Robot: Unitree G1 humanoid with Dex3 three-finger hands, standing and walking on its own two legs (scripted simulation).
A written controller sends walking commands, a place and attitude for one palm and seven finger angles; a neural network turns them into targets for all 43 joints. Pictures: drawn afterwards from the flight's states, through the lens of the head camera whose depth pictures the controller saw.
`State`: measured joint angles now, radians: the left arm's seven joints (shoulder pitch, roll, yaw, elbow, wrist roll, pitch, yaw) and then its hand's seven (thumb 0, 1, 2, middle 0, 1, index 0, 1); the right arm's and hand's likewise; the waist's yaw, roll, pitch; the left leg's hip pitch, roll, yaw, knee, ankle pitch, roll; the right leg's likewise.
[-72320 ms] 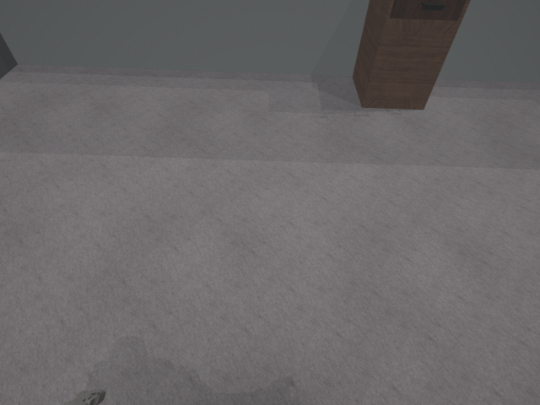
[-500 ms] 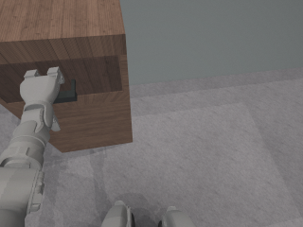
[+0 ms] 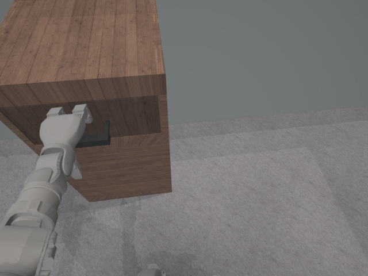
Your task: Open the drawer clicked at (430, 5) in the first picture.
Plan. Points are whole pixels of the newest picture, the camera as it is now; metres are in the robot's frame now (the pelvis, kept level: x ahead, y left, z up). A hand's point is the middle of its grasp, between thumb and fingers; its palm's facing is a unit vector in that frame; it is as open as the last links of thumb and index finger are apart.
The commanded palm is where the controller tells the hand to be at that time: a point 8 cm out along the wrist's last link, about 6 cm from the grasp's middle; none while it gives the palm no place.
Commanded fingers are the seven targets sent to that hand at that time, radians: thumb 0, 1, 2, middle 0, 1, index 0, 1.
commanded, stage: re-aim the fingers above the handle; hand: left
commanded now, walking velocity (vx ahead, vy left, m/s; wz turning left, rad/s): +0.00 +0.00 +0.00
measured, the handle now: (90, 133) +0.49 +0.26 -0.06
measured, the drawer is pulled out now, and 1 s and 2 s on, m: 0.00 0.00 0.00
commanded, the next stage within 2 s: none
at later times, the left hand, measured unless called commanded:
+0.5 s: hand (74, 138) +0.43 +0.27 +0.00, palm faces -0.06 -0.03 -1.00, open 13.8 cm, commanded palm +0.42 +0.27 +0.06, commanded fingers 0.00 -0.50 0.30 -0.30 -1.20 -0.30 -1.20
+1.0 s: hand (75, 138) +0.43 +0.27 +0.00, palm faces -0.08 -0.04 -1.00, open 13.8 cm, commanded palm +0.42 +0.25 +0.06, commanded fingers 0.00 -0.50 0.30 -0.30 -1.20 -0.30 -1.20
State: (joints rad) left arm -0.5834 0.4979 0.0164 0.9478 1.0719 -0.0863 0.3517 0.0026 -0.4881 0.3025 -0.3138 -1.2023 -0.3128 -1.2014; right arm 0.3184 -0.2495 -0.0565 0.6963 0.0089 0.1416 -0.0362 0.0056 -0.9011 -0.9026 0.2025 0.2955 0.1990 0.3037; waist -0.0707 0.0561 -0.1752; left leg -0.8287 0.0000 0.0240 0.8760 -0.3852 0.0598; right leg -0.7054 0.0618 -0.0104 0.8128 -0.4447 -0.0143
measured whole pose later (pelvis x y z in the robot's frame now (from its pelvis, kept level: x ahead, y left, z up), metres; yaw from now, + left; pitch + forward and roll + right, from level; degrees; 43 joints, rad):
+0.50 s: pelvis -0.01 +0.00 +0.00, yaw -1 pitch +20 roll -3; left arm -0.65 0.54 0.05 1.02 1.09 -0.07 0.36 0.00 -0.49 0.30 -0.31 -1.20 -0.31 -1.20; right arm 0.35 -0.26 -0.04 0.71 0.01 0.14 -0.04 0.01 -0.90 -0.90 0.20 0.30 0.20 0.30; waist -0.10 0.06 -0.17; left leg -0.87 0.01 0.03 0.90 -0.38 0.06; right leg -0.76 0.07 0.00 0.85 -0.44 -0.02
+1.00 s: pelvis -0.01 +0.00 +0.00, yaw -1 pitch +20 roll -3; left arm -0.69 0.52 0.02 1.06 1.08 -0.04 0.36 0.00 -0.49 0.30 -0.31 -1.20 -0.31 -1.20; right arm 0.33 -0.25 -0.04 0.71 0.01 0.13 -0.03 0.01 -0.90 -0.90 0.20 0.30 0.20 0.30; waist -0.10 0.05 -0.17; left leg -0.88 0.01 0.03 0.90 -0.37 0.06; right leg -0.76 0.07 -0.01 0.84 -0.43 -0.01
